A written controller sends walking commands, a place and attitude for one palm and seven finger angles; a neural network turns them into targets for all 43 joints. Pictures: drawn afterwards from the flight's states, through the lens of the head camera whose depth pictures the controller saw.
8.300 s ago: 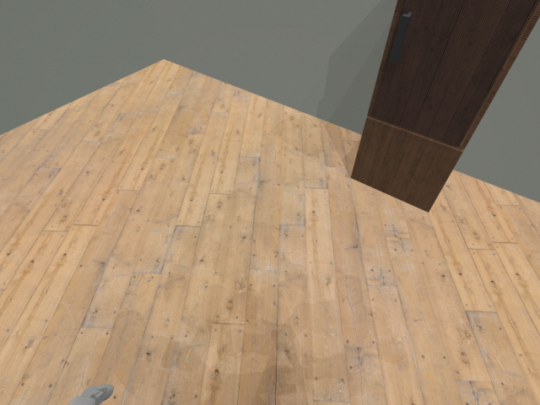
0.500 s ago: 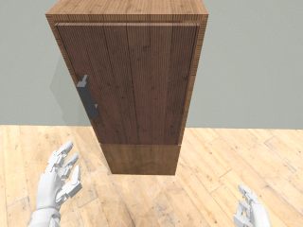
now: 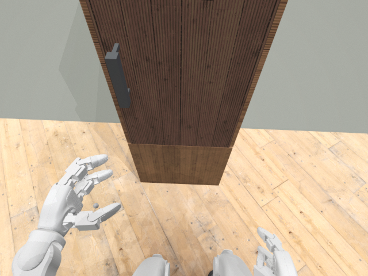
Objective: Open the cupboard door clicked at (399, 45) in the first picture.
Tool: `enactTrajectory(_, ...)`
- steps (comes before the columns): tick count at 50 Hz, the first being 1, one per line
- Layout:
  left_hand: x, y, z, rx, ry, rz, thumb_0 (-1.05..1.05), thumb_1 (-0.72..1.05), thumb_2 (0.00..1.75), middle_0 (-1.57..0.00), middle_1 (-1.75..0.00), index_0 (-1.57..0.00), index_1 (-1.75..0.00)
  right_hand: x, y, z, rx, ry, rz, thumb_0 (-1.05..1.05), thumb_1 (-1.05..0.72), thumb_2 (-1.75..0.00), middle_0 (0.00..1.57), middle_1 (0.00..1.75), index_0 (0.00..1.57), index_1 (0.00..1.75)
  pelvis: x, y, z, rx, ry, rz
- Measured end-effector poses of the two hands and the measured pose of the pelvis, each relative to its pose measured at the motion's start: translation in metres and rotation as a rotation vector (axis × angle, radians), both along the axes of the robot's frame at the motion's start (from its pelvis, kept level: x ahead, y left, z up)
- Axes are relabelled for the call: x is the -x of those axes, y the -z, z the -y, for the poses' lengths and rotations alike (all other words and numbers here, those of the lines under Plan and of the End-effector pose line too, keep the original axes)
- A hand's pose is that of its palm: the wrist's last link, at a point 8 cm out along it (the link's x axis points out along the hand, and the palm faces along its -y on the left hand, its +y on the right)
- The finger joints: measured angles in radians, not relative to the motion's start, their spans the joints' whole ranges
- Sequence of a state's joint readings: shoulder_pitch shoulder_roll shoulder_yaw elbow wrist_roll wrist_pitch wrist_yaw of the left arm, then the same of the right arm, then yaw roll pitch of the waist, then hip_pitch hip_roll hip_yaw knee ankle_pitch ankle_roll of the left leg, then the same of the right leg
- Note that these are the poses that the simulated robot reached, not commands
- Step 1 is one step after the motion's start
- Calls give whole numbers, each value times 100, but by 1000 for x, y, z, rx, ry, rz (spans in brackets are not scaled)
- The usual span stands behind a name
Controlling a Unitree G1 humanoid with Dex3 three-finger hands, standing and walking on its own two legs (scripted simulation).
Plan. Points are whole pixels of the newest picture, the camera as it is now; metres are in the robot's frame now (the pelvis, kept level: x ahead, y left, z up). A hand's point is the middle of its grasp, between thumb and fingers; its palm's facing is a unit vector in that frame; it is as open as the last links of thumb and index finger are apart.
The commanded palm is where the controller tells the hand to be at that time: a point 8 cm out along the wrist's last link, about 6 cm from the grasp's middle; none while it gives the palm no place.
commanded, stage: raise the hand with hooked fingers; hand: left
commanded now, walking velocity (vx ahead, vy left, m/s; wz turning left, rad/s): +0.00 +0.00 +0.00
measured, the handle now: (121, 77) +0.56 +0.20 +0.09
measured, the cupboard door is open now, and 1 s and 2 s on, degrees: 0 0 0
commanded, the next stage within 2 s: move the hooked fingers beside the handle in 1.34 s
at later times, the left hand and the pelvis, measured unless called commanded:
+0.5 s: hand (60, 177) +0.28 +0.25 +0.09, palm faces +0.06 -1.00 -0.07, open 13.4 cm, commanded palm +0.25 +0.30 +0.08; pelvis +0.03 +0.00 +0.02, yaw +1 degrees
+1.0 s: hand (61, 149) +0.33 +0.26 +0.10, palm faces +0.01 -1.00 -0.03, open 14.0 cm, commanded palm +0.29 +0.30 +0.10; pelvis +0.03 -0.02 +0.04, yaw +0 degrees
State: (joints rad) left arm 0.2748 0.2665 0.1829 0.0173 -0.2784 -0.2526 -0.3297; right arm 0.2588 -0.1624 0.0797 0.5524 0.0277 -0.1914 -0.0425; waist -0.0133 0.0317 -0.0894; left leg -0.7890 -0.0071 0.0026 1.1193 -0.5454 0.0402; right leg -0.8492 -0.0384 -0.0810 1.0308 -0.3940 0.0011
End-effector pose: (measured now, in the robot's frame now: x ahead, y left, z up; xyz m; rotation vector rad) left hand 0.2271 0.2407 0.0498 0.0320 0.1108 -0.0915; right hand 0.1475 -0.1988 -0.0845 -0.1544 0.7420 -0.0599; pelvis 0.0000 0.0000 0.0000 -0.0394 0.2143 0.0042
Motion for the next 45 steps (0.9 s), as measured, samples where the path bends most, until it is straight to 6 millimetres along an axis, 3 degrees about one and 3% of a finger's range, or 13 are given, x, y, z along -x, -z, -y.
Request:
enactTrajectory(4, 5, -4, -17, -5, -97, -30, 1, 12, 56, -25, -80, -26, -80, 20, -7, 9, 35, 37, -37, 2, -90, -90, 21, 30, 21, 30, -4, -8, -6, -7, 12, -1)
enactTrajectory(8, 10, -14, -35, -49, -165, 50, 1, 3, 52, -26, -86, -27, -86, 19, -13, 26, 106, 15, -40, 2, -90, -90, 21, 30, 21, 30, -6, -8, -8, -3, 4, -6)
enactTrajectory(16, -8, -12, -40, -38, -84, 65, 0, -16, 44, -27, -98, -28, -98, -17, -33, 47, 188, 4, 48, 2, -91, -90, 20, 30, 21, 30, -12, -8, -8, 10, -9, 1)
enactTrajectory(22, -23, -28, -52, -28, -111, 76, 0, -30, 38, -28, -107, -29, -107, -43, -53, 42, 173, -7, 124, 2, -91, -90, 20, 30, 21, 30, -22, -18, -4, 10, -9, 17)
enactTrajectory(28, -35, -42, -65, -40, -149, 90, 0, -42, 33, -29, -115, -30, -115, -54, -51, 33, 133, -48, 115, 2, -91, -90, 20, 30, 21, 30, -28, -23, 1, 9, -16, 21)
enactTrajectory(34, -49, -40, -69, -27, -122, 33, -1, -48, 31, -29, -118, -30, -118, -47, -42, 36, 120, -44, 56, 2, -91, -90, 20, 30, 21, 30, -31, -27, 6, 3, -12, 19)
enactTrajectory(41, -68, -62, -74, -32, -130, 104, -1, -50, 30, -30, -119, -30, -120, -30, -38, 51, 133, -15, -4, 2, -91, -90, 20, 30, 21, 30, -34, -31, 11, -2, -6, 26)
enactTrajectory(45, -78, -63, -79, -14, -130, 86, -1, -50, 30, -30, -120, -30, -120, -21, -38, 61, 142, 7, -32, 2, -91, -90, 20, 30, 21, 30, -33, -33, 14, -8, -2, 26)
